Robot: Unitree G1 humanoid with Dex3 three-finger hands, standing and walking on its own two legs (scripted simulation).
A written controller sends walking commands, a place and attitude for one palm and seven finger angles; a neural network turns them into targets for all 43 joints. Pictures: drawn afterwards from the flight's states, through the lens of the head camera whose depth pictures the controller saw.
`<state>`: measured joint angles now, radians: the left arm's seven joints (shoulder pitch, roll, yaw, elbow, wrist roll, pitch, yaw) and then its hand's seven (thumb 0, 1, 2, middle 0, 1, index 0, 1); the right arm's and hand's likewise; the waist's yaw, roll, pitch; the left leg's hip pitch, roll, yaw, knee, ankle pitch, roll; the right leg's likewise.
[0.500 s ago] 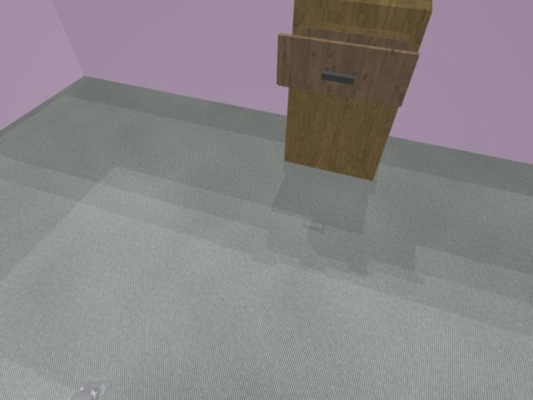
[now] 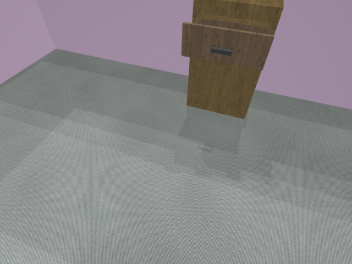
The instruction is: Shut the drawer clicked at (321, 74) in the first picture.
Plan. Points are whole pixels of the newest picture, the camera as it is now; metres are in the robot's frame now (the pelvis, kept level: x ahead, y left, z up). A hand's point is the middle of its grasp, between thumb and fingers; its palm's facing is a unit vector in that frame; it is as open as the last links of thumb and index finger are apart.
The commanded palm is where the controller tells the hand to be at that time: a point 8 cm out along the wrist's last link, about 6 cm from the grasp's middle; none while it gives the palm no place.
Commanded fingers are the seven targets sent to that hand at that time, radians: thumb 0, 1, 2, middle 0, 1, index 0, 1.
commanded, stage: stand and wait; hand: left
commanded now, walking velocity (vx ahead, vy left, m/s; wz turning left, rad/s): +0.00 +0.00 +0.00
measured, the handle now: (222, 49) +1.13 -0.18 -0.05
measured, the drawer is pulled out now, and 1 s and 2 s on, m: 0.29 0.29 0.29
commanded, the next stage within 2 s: look at it before walking up in 0.32 s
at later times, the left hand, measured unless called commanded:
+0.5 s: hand out of the picture +0.08 +0.24 -0.15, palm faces -0.04 -0.94 -0.33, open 7.3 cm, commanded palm none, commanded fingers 0.00 0.90 0.90 -0.20 -0.30 -0.20 -0.30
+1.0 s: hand out of the picture +0.06 +0.24 -0.15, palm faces -0.03 -0.94 -0.33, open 7.3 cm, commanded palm none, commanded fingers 0.00 0.90 0.90 -0.20 -0.30 -0.20 -0.30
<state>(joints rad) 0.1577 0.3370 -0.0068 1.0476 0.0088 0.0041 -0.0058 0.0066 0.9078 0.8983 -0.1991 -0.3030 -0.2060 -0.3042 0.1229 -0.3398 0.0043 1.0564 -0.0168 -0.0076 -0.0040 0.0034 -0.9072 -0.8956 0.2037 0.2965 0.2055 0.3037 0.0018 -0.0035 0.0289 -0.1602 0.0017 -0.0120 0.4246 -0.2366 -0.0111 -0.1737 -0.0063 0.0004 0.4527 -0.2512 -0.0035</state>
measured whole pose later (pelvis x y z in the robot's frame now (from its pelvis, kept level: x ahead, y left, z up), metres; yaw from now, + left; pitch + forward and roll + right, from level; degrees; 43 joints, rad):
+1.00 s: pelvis +0.00 -0.01 +0.00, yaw -1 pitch -2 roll +0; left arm 0.15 0.34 -0.01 1.09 0.01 0.00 -0.01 0.01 0.91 0.90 -0.20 -0.30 -0.21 -0.30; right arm 0.12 -0.33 0.01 1.11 -0.01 -0.01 0.00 0.00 -0.91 -0.90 0.20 0.30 0.21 0.30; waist 0.00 0.00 0.03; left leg -0.13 0.02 -0.01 0.36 -0.20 -0.02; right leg -0.15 0.01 0.01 0.39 -0.21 -0.01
